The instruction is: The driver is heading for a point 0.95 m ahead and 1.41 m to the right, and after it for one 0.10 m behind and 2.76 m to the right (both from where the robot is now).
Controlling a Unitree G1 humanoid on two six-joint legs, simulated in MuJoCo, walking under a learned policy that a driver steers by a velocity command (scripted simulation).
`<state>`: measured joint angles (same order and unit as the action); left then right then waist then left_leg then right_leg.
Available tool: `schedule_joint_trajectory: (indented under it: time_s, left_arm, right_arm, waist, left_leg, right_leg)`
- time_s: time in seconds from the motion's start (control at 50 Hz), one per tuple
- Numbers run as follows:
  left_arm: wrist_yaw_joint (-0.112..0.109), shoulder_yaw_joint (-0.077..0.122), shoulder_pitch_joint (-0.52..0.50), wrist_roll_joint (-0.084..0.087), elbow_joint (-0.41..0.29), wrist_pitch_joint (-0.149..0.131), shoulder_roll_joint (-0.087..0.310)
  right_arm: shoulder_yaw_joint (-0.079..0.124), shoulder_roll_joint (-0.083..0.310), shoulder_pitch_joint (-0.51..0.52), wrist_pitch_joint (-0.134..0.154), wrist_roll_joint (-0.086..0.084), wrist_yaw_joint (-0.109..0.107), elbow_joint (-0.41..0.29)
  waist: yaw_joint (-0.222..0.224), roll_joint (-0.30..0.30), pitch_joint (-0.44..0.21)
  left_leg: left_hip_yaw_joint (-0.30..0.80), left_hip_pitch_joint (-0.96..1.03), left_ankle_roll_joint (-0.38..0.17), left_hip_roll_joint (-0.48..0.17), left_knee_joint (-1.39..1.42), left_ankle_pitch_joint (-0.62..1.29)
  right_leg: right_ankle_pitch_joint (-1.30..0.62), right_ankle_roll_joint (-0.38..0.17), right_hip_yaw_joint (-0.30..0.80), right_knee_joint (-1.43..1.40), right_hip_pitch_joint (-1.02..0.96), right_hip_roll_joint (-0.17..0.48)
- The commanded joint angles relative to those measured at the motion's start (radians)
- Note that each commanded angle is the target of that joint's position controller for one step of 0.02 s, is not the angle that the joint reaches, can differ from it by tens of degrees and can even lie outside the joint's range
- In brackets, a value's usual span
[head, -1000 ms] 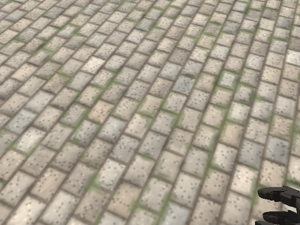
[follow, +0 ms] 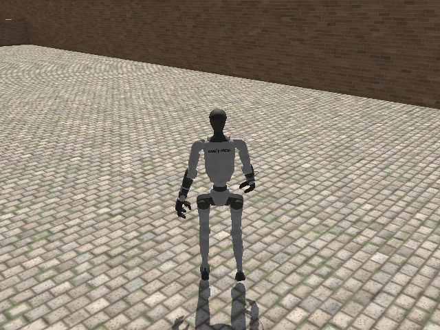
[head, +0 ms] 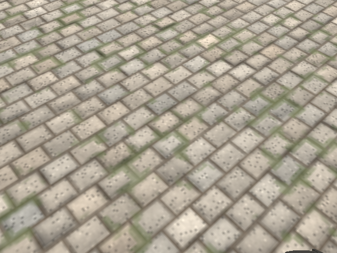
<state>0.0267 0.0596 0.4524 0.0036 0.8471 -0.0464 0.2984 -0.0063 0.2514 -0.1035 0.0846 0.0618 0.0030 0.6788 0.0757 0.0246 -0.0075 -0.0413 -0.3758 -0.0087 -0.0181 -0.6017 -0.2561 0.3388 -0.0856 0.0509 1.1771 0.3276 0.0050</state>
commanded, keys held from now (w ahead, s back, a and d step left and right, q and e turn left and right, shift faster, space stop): w+e+shift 1.00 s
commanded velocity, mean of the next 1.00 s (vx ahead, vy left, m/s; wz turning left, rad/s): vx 1.00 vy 0.00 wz -0.93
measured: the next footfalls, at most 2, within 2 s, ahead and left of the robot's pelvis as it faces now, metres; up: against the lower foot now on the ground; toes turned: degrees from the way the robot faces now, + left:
right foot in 0.34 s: +0.47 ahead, -0.11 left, +0.00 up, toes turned -21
left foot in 0.74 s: +0.92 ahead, -0.13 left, +0.00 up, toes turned -44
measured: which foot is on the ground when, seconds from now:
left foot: down 0.00-0.32, up 0.34-0.72, down 0.74-1.00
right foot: up 0.00-0.32, down 0.34-0.72, up 0.74-1.00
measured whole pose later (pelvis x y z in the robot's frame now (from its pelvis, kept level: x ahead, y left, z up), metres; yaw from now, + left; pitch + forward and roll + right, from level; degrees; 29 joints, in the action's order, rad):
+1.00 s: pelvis +0.85 -0.25 +0.01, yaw -55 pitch +1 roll +3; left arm 0.08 0.05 0.07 -0.03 0.60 0.02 0.38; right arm 0.06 0.34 -0.46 0.09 0.03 0.00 0.83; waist -0.06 0.07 0.01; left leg -0.20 0.00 0.02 0.00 -0.32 -0.33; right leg 0.12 -0.08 -0.01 1.17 0.77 0.05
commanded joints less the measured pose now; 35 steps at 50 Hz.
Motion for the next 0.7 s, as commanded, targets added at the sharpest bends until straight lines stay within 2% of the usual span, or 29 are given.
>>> schedule_joint_trajectory:
  time_s: [0.02, 0.04, 0.08, 0.12, 0.14, 0.18, 0.2, 0.22, 0.24, 0.26, 0.28, 0.3, 0.32, 0.34, 0.36, 0.38, 0.4, 0.42, 0.44, 0.46, 0.5, 0.54, 0.58, 0.62, 0.64, 0.66, 0.68, 0.7]
  left_arm:
    - [0.02, 0.01, -0.101, -0.024, -0.114, 0.011, 0.057]
    - [0.026, 0.007, -0.125, -0.029, -0.124, 0.026, 0.039]
    - [0.037, 0.002, -0.211, -0.034, -0.164, 0.046, 0.021]
    - [0.048, -0.007, -0.296, -0.034, -0.21, 0.048, 0.014]
    - [0.055, -0.014, -0.333, -0.031, -0.236, 0.046, 0.01]
    - [0.071, -0.025, -0.406, -0.027, -0.258, 0.044, 0.021]
    - [0.078, -0.031, -0.437, -0.028, -0.268, 0.044, 0.02]
    - [0.08, -0.032, -0.452, -0.028, -0.269, 0.043, 0.028]
    - [0.078, -0.029, -0.435, -0.027, -0.26, 0.042, 0.043]
    - [0.072, -0.023, -0.377, -0.027, -0.244, 0.042, 0.066]
    - [0.065, -0.01, -0.257, -0.027, -0.214, 0.04, 0.1]
    - [0.053, 0.013, -0.064, -0.027, -0.159, 0.037, 0.142]
    - [0.028, 0.043, 0.119, -0.028, -0.093, 0.036, 0.191]
    - [0.002, 0.071, 0.046, -0.004, -0.088, 0.051, 0.262]
    - [0.001, 0.092, -0.035, -0.037, -0.15, 0.066, 0.391]
    - [-0.01, 0.092, -0.021, -0.025, -0.175, 0.068, 0.337]
    - [-0.021, 0.078, -0.045, -0.021, -0.15, 0.059, 0.28]
    - [-0.026, 0.066, -0.071, -0.021, -0.133, 0.044, 0.24]
    - [-0.032, 0.057, -0.107, -0.022, -0.138, 0.027, 0.223]
    - [-0.032, 0.045, -0.127, -0.02, -0.137, 0.014, 0.199]
    - [-0.023, 0.039, -0.125, -0.011, -0.134, -0.009, 0.185]
    - [-0.019, 0.044, -0.137, -0.01, -0.139, -0.021, 0.189]
    - [-0.012, 0.054, -0.132, -0.008, -0.14, -0.025, 0.197]
    - [-0.007, 0.062, -0.104, 0.002, -0.13, -0.027, 0.212]
    - [-0.008, 0.065, -0.09, 0.003, -0.127, -0.025, 0.216]
    - [-0.013, 0.068, -0.085, 0.002, -0.125, -0.022, 0.22]
    - [-0.017, 0.072, -0.088, -0.002, -0.127, -0.02, 0.236]
    - [-0.016, 0.077, -0.099, -0.01, -0.127, -0.018, 0.263]
  right_arm:
    - [0.055, 0.125, -0.183, 0.016, -0.017, -0.014, 0.019]
    - [0.053, 0.112, -0.195, 0.026, -0.028, -0.011, 0.04]
    - [0.052, 0.094, -0.223, 0.042, -0.044, -0.006, 0.077]
    - [0.049, 0.08, -0.218, 0.051, -0.044, -0.004, 0.094]
    - [0.051, 0.091, -0.201, 0.055, -0.043, -0.006, 0.098]
    - [0.055, 0.111, -0.198, 0.058, -0.041, -0.009, 0.11]
    - [0.059, 0.133, -0.204, 0.058, -0.04, -0.012, 0.115]
    - [0.062, 0.156, -0.229, 0.058, -0.04, -0.015, 0.123]
    - [0.069, 0.188, -0.261, 0.052, -0.039, -0.02, 0.126]
    - [0.078, 0.224, -0.27, 0.039, -0.037, -0.028, 0.123]
    - [0.088, 0.26, -0.252, 0.021, -0.031, -0.036, 0.113]
    - [0.096, 0.284, -0.208, 0.002, -0.025, -0.039, 0.094]
    - [0.096, 0.277, -0.189, -0.009, -0.017, -0.032, 0.083]
    - [0.068, 0.151, -0.18, -0.002, -0.007, -0.009, 0.067]
    - [0.053, 0.145, -0.264, 0.018, -0.034, -0.007, -0.059]
    - [0.05, 0.196, -0.164, 0.043, -0.019, -0.009, -0.071]
    - [0.043, 0.193, -0.135, 0.054, -0.023, -0.008, -0.07]
    - [0.037, 0.179, -0.112, 0.05, -0.012, -0.011, -0.069]
    - [0.031, 0.167, -0.124, 0.032, 0.006, -0.011, -0.063]
    - [0.029, 0.164, -0.15, 0.005, 0.017, -0.01, -0.055]
    - [0.023, 0.141, -0.102, -0.028, 0.016, -0.006, -0.082]
    - [0.006, 0.102, 0.035, -0.03, 0.002, 0.008, -0.143]
    - [-0.006, 0.077, 0.107, -0.026, -0.023, 0.02, -0.165]
    - [-0.001, 0.094, 0.126, -0.023, -0.039, 0.021, -0.165]
    - [0.004, 0.111, 0.133, -0.021, -0.041, 0.018, -0.168]
    - [0.011, 0.13, 0.119, -0.019, -0.041, 0.014, -0.164]
    - [0.024, 0.159, 0.065, -0.017, -0.04, 0.006, -0.148]
    - [0.045, 0.204, -0.052, -0.013, -0.041, -0.006, -0.116]
  waist:
    - [-0.108, -0.124, 0.009]
    - [-0.094, -0.133, 0.035]
    - [-0.083, -0.108, 0.067]
    - [-0.068, -0.109, 0.084]
    - [-0.055, -0.122, 0.096]
    - [-0.056, -0.071, 0.123]
    - [-0.055, -0.056, 0.136]
    - [-0.057, -0.046, 0.127]
    - [-0.047, -0.063, 0.094]
    - [-0.008, -0.096, 0.05]
    - [0.066, -0.118, -0.023]
    - [0.161, -0.13, -0.114]
    - [0.226, -0.074, -0.189]
    - [0.134, 0.167, -0.106]
    - [0.023, 0.287, -0.294]
    - [0.079, 0.053, -0.292]
    - [0.027, -0.042, -0.115]
    - [-0.028, -0.116, -0.025]
    - [-0.072, -0.129, 0.016]
    - [-0.109, -0.131, 0.043]
    - [-0.123, -0.11, 0.077]
    - [-0.1, -0.076, 0.117]
    - [-0.061, -0.034, 0.102]
    - [-0.031, -0.005, 0.062]
    - [-0.022, 0.005, 0.051]
    - [-0.028, 0.011, 0.038]
    - [-0.053, 0.013, 0.001]
    - [-0.116, -0.003, -0.081]
  left_leg:
    - [0.351, 0.365, -0.115, -0.283, 0.385, -0.109]
    - [0.283, 0.336, -0.108, -0.273, 0.402, -0.025]
    - [0.163, 0.351, -0.099, -0.263, 0.432, 0.157]
    - [0.023, 0.336, -0.084, -0.226, 0.455, 0.316]
    - [-0.035, 0.309, -0.073, -0.214, 0.469, 0.348]
    - [-0.15, 0.274, -0.051, -0.169, 0.508, 0.429]
    - [-0.189, 0.266, -0.041, -0.168, 0.514, 0.521]
    - [-0.218, 0.292, -0.029, -0.164, 0.477, 0.752]
    - [-0.226, 0.347, -0.018, -0.171, 0.401, 1.007]
    - [-0.226, 0.394, -0.01, -0.188, 0.293, 1.204]
    - [-0.217, 0.403, -0.01, -0.212, 0.117, 1.322]
    - [-0.194, 0.344, -0.024, -0.232, -0.13, 1.341]
    - [-0.187, 0.181, -0.024, -0.195, -0.471, 1.062]
    - [-0.175, -0.124, 0.004, 0.012, -0.879, -0.058]
    - [0.019, -0.482, 0.04, 0.09, -1.157, -0.258]
    - [0.146, -0.546, 0.028, 0.023, -1.096, -0.15]
    - [0.149, -0.528, 0.023, -0.022, -0.968, -0.095]
    - [0.142, -0.457, 0.029, -0.063, -0.849, -0.09]
    - [0.146, -0.381, 0.041, -0.082, -0.786, -0.114]
    - [0.141, -0.315, 0.057, -0.096, -0.723, -0.134]
    - [0.108, -0.246, 0.082, -0.113, -0.557, -0.155]
    - [0.068, -0.171, 0.092, -0.106, -0.351, 0.027]
    - [0.052, -0.061, 0.083, -0.07, -0.153, 0.256]
    - [0.051, 0.018, 0.066, -0.038, -0.053, 0.358]
    - [0.062, 0.031, 0.058, -0.028, -0.009, 0.349]
    - [0.075, 0.056, 0.052, -0.017, 0.038, 0.318]
    - [0.079, 0.116, 0.045, 0.009, 0.06, 0.245]
    - [0.07, 0.242, 0.034, 0.038, 0.058, 0.131]
  right_leg:
    - [-0.069, 0.006, 0.02, 0.094, 0.451, 0.099]
    - [-0.073, 0.013, 0.017, 0.077, 0.453, 0.117]
    - [-0.106, 0.02, 0.002, 0.062, 0.515, 0.13]
    - [-0.199, 0.018, -0.03, 0.002, 0.525, 0.124]
    - [-0.26, 0.014, -0.042, -0.069, 0.498, 0.124]
    - [-0.354, -0.009, -0.123, -0.25, 0.39, 0.091]
    - [-0.38, -0.029, -0.164, -0.338, 0.322, 0.071]
    - [-0.389, -0.05, -0.217, -0.393, 0.251, 0.025]
    - [-0.368, -0.066, -0.255, -0.412, 0.189, -0.023]
    - [-0.32, -0.082, -0.267, -0.421, 0.12, -0.06]
    - [-0.267, -0.104, -0.257, -0.422, -0.01, -0.09]
    - [-0.214, -0.137, -0.218, -0.428, -0.216, -0.108]
    - [-0.159, -0.167, -0.143, -0.49, -0.479, -0.113]
    - [-0.128, -0.204, 0.076, -0.547, -0.573, 0.011]
    - [-0.066, -0.422, 0.674, -0.732, -0.837, 0.241]
    - [0.068, -0.404, 0.778, -0.878, -0.792, 0.265]
    - [0.048, -0.356, 0.72, -0.928, -0.6, 0.246]
    - [-0.049, -0.319, 0.631, -0.933, -0.424, 0.203]
    - [-0.143, -0.301, 0.537, -0.926, -0.291, 0.152]
    - [-0.191, -0.294, 0.475, -0.939, -0.173, 0.12]
    - [-0.227, -0.288, 0.392, -0.974, -0.018, 0.062]
    - [-0.24, -0.256, 0.331, -1.009, 0.1, 0.001]
    - [-0.31, -0.2, 0.301, -1.007, 0.115, -0.036]
    - [-0.418, -0.165, 0.323, -0.982, 0.041, -0.014]
    - [-0.461, -0.15, 0.342, -0.952, -0.021, -0.001]
    - [-0.505, -0.131, 0.36, -0.906, -0.082, 0.008]
    - [-0.622, -0.11, 0.371, -0.821, -0.138, 0.01]
    - [-0.734, -0.087, 0.36, -0.662, -0.168, -0.002]
Keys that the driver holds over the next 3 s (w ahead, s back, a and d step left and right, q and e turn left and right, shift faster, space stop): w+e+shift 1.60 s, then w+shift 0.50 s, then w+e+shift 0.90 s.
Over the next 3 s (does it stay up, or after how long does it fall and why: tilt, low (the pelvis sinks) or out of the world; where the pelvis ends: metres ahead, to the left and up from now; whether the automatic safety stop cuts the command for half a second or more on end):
stays up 0.72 -1.96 -0.02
